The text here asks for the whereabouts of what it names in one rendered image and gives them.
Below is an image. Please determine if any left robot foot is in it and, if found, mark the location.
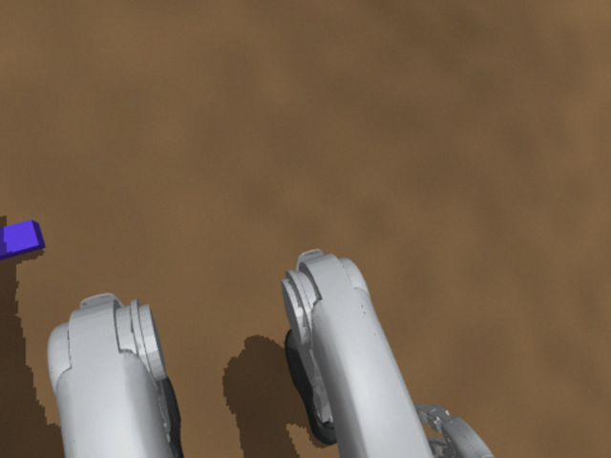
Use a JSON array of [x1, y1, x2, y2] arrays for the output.
[[161, 376, 184, 458]]

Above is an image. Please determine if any right robot foot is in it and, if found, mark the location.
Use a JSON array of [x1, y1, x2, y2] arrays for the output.
[[284, 328, 337, 445]]

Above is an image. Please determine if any small box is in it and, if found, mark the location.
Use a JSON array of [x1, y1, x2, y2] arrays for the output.
[[0, 220, 46, 260]]

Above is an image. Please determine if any right robot hand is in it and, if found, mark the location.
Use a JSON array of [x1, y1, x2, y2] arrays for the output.
[[414, 404, 494, 458]]

